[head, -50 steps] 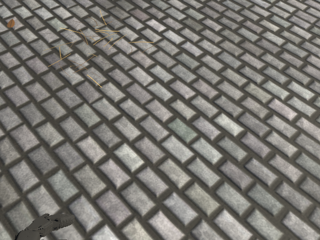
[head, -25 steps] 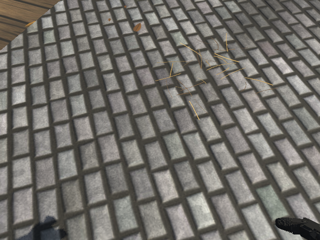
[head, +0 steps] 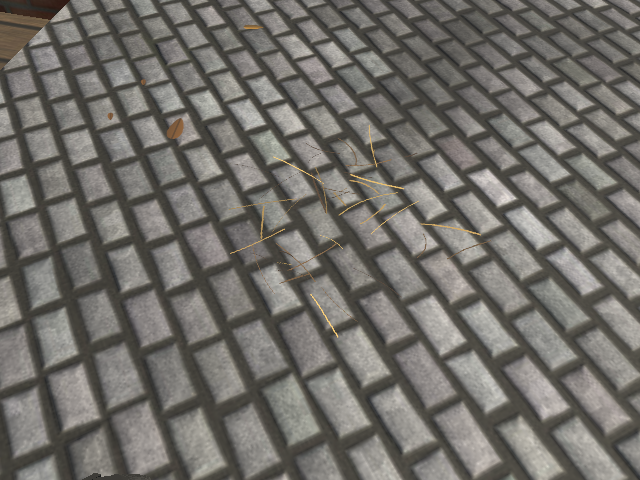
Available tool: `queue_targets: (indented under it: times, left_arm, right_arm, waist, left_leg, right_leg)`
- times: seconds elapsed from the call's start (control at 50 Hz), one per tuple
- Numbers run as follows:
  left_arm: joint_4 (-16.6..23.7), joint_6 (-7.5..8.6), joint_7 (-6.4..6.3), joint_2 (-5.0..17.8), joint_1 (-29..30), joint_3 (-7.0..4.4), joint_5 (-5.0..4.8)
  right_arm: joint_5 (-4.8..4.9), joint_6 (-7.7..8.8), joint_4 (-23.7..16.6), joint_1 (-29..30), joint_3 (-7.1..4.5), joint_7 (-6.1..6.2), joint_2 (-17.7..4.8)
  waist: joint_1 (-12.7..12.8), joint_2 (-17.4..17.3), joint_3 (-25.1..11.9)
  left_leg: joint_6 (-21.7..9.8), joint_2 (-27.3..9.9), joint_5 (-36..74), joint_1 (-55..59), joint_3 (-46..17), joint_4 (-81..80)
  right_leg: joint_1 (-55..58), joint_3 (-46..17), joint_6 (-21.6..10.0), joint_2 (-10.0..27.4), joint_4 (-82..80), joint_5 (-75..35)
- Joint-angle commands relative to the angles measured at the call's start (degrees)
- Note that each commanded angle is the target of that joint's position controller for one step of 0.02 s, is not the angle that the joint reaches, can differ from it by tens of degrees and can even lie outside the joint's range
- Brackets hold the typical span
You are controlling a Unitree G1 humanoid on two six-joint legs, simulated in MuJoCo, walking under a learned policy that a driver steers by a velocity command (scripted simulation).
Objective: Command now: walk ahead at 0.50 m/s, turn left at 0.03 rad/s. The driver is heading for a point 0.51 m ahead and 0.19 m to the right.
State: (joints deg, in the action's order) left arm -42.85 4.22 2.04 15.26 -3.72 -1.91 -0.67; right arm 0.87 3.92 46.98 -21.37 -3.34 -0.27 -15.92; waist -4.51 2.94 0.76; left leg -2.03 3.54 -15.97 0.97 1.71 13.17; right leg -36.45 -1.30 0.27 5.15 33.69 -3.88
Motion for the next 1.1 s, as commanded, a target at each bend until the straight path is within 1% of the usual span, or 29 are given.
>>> queue_targets:
  times: [0.02,0.06,0.1,0.12,0.14,0.16,0.18,0.22,0.3,0.36,0.44,0.54,0.58,0.6,0.62,0.64,0.66,0.68,0.7,0.72,0.78,0.84,0.94,0.98,1.0,1.02,1.04,1.06,1.1]
  left_arm:
    - [5.6,1.23,0.92,5.0,6.2,-1.08,-0.06]
    - [4.9,1.4,1.01,6.5,2.7,-1.68,0.09]
    - [0.7,1.37,0.16,10.9,-12.5,-3.97,0.45]
    - [-0.2,1.23,-0.32,16.7,-19.8,-5.24,1.6]
    - [-1.2,0.95,-0.02,14.6,-21.9,-4.77,0.32]
    - [-0.7,0.88,-0.1,11.0,-18.9,-3.52,-0.27]
    - [-0.1,0.71,-0.39,9.3,-15.3,-3.01,0.01]
    - [0.5,0.96,-0.29,6.4,-9.6,-2.03,1.14]
    - [-0.7,1.97,-0.34,7.4,-9.3,-2.32,0.65]
    - [-1.9,1.52,-1.27,9.0,-11.6,-2.95,0.23]
    - [-3.5,0.71,-2.12,10.4,-15.7,-3.45,-0.56]
    - [-4.6,-0.63,-2.87,10.9,-18.0,-4.01,-0.95]
    - [-4.3,-1.14,-3.0,10.5,-17.0,-4.02,-0.73]
    - [-3.8,-1.15,-2.88,8.2,-16.9,-3.23,-0.31]
    - [-2.0,-1.2,-3.0,4.3,-17.0,-1.87,1.26]
    - [-0.6,-0.33,-3.03,1.0,-24.8,-1.06,-0.28]
    - [-2.6,-0.26,-3.31,7.1,-24.1,-2.34,-0.98]
    - [-2.1,-0.53,-3.45,9.3,-20.0,-3.11,-1.07]
    - [-2.1,-1.04,-3.7,8.6,-18.1,-3.13,-0.53]
    - [-1.5,-1.56,-3.79,8.0,-16.5,-3.31,0.1]
    - [-1.1,-3.34,-3.66,4.1,-16.6,-2.67,-0.01]
    - [0.0,-3.85,-3.44,2.5,-13.8,-1.66,0.77]
    - [0.9,-4.53,-2.93,4.8,-8.7,-2.03,0.9]
    - [0.8,-4.56,-2.97,5.6,-8.5,-2.42,1.57]
    - [1.4,-4.59,-3.36,8.1,-8.3,-2.94,1.96]
    - [2.3,-4.98,-3.91,11.4,-6.6,-3.42,1.98]
    - [1.8,-5.31,-3.76,7.5,-4.8,-2.4,1.78]
    - [2.2,-5.31,-3.12,5.2,-2.2,-1.99,1.36]
    - [1.9,-4.91,-2.42,5.2,-1.5,-1.89,1.61]
  right_arm:
    - [0.43,-0.12,-1.2,-1.0,-2.69,0.62,-10.4]
    - [0.4,-0.72,-0.8,-0.3,-2.92,0.86,-11.1]
    - [-0.19,-1.31,-1.1,0.4,-1.99,1.19,-9.3]
    - [-0.95,-0.58,-3.0,-5.1,-0.22,0.98,-4.0]
    - [-0.49,0.6,-2.0,-6.5,0.47,0.65,-2.5]
    - [0.89,1.56,-2.8,-1.8,-1.01,0.2,-8.4]
    - [1.65,2.08,-4.3,3.3,-1.05,0.0,-8.9]
    - [0.06,1.63,-4.8,6.2,-1.31,0.38,-7.8]
    - [-0.81,-0.1,-4.5,5.2,-0.9,0.82,-4.7]
    - [-1.28,0.31,-6.6,11.7,-0.48,0.77,-3.7]
    - [-0.64,1.28,-8.2,19.8,0.0,-0.13,-2.8]
    - [-0.04,2.58,-9.5,23.1,-0.73,-1.19,-5.5]
    - [-0.07,3.0,-7.8,17.1,-1.69,-0.93,-7.4]
    - [-0.65,3.24,-6.1,9.8,-2.83,-0.46,-9.8]
    - [-1.75,3.09,-5.3,0.8,-3.79,0.06,-14.0]
    - [-2.35,2.28,-4.1,0.3,-4.27,-0.41,-16.6]
    - [-1.7,2.26,-5.1,2.3,-2.72,-0.76,-10.3]
    - [-1.45,2.27,-5.6,5.6,-1.76,-0.84,-7.1]
    - [-1.59,2.21,-5.5,8.7,-1.2,-1.17,-5.8]
    - [-1.55,2.07,-5.0,10.7,-0.94,-1.37,-4.8]
    - [-2.2,2.25,-3.1,13.6,-0.66,-1.22,-4.4]
    - [-1.67,1.65,-1.6,15.5,-1.16,-0.38,-6.8]
    - [-0.55,0.14,1.8,13.8,-1.11,-0.05,-8.1]
    - [0.05,-0.32,2.9,13.3,-0.44,-0.04,-6.6]
    - [-0.87,-0.25,3.5,11.2,0.32,-0.05,-4.6]
    - [-2.35,-0.04,4.2,5.9,0.65,-0.24,-3.4]
    - [-2.09,-0.54,4.9,4.4,1.31,0.19,-1.5]
    - [-1.91,-1.37,4.7,7.6,1.18,0.6,-3.4]
    - [-1.56,-2.77,5.3,9.8,0.53,1.3,-5.7]
  waist:
    - [0.9,-6.4,3.6]
    - [3.2,-7.6,1.1]
    - [10.4,-5.9,-9.4]
    - [9.9,4.8,-19.4]
    - [10.1,13.9,-24.7]
    - [11.0,8.1,-17.3]
    - [10.1,4.5,-10.5]
    - [6.5,0.4,-3.1]
    - [3.7,1.0,-1.2]
    - [5.1,-0.3,0.5]
    - [8.0,0.2,1.5]
    - [7.5,2.0,1.5]
    - [3.9,2.7,-1.0]
    - [0.6,1.3,-6.4]
    - [-2.4,-6.9,-15.8]
    - [2.4,-25.1,-20.4]
    - [1.2,-16.7,-16.3]
    - [1.3,-11.7,-10.8]
    - [2.7,-7.2,-8.5]
    - [3.8,-6.6,-6.1]
    - [6.6,-9.2,-5.0]
    - [6.9,-9.7,-6.5]
    - [5.5,-8.7,-6.1]
    - [6.4,-7.4,-5.1]
    - [5.7,-3.7,-5.8]
    - [1.5,3.6,-7.5]
    - [1.0,7.2,-9.3]
    - [2.1,5.0,-6.4]
    - [3.2,2.7,-2.7]
  left_leg:
    - [-8.7,-18.3,19.3,0.8,-8.0,-1.1]
    - [-7.4,-18.0,30.6,2.9,-7.6,3.9]
    - [-4.3,-12.8,38.9,-3.5,-3.2,23.3]
    - [-0.4,-6.0,18.4,-24.0,-0.5,45.7]
    - [1.4,0.7,-16.2,-37.4,-5.7,58.6]
    - [0.6,-3.1,-15.2,-43.9,-9.4,63.5]
    - [-0.2,-6.1,-10.4,-45.2,-7.5,62.4]
    - [-0.2,-10.4,-2.8,-40.6,-6.4,54.7]
    - [2.0,-11.5,2.0,-36.1,-5.4,47.0]
    - [3.6,-10.7,11.4,-37.9,-5.1,34.8]
    - [4.5,-7.4,20.7,-33.2,-4.0,21.3]
    - [3.1,-6.1,16.7,-29.0,-5.9,14.2]
    - [1.2,-5.3,13.0,-19.6,-4.5,11.7]
    - [-0.9,-7.4,12.4,-7.9,-5.7,12.2]
    - [-4.3,-18.5,16.3,6.8,-16.1,14.1]
    - [-12.6,-28.2,13.2,18.9,-39.5,7.9]
    - [-11.9,-26.4,14.3,15.1,-38.4,6.8]
    - [-10.3,-24.5,24.1,9.0,-28.1,8.0]
    - [-9.8,-22.1,34.1,3.1,-21.6,8.0]
    - [-9.8,-20.8,40.0,-1.8,-17.6,7.4]
    - [-10.4,-17.6,44.9,-11.1,-9.6,3.7]
    - [-10.5,-16.6,46.9,-13.6,-5.1,2.8]
    - [-9.0,-16.6,34.3,-12.3,-5.0,4.3]
    - [-5.8,-14.1,21.8,-14.2,-5.1,7.1]
    - [-2.5,-11.4,14.2,-16.3,-3.8,10.0]
    - [0.6,-6.5,1.2,-19.9,-0.6,13.3]
    - [2.4,-5.9,-3.0,-17.3,-0.1,12.5]
    - [3.0,-5.9,-0.1,-15.1,-0.2,10.7]
    - [2.8,-5.9,2.1,-15.2,0.3,10.8]
  right_leg:
    - [-0.6,-0.1,-2.1,-0.7,-3.5,3.3]
    - [5.6,1.8,-3.8,-2.8,-4.7,7.7]
    - [28.9,2.4,-7.3,-3.2,-4.6,5.5]
    - [52.3,-19.5,-15.1,11.6,-3.9,8.2]
    - [60.1,-40.9,-20.6,17.7,-13.9,18.1]
    - [55.3,-36.4,-17.7,16.0,-16.0,25.0]
    - [47.5,-28.2,-15.4,13.9,-16.8,24.0]
    - [33.2,-18.7,-13.5,9.7,-20.6,14.8]
    - [25.3,-11.9,-15.0,7.3,-25.3,4.8]
    - [25.9,-8.9,-14.2,5.7,-26.3,2.5]
    - [26.0,-7.4,-12.3,4.2,-25.1,5.1]
    - [31.1,-13.2,-10.7,7.1,-18.9,8.5]
    - [30.3,-13.6,-9.1,5.9,-12.8,4.4]
    - [26.8,-11.4,-7.3,2.2,-3.1,2.9]
    - [18.4,-6.4,-4.4,-3.2,15.1,15.0]
    - [0.1,-3.6,-1.4,-9.7,31.0,39.5]
    - [-3.8,-8.6,-0.7,-6.7,37.3,38.8]
    - [-4.3,-8.1,-0.4,-5.5,38.2,35.1]
    - [-2.0,-6.6,0.4,-3.6,37.0,32.7]
    - [-0.4,-6.0,0.8,-2.4,34.1,31.0]
    - [8.1,-3.8,1.8,-1.7,24.5,26.8]
    - [14.6,-1.8,2.2,-1.4,11.7,18.5]
    - [20.8,-0.1,0.6,-2.8,-0.4,11.3]
    - [26.9,0.0,-1.6,-3.3,-9.2,5.0]
    - [31.7,-4.6,-3.2,1.1,-11.0,-7.3]
    - [36.2,-9.8,-6.8,6.8,-8.7,-15.5]
    - [33.1,-11.2,-9.9,7.8,-9.6,-6.5]
    - [28.7,-10.0,-8.3,4.7,-10.4,3.1]
    - [25.6,-6.9,-5.2,0.9,-9.7,4.7]
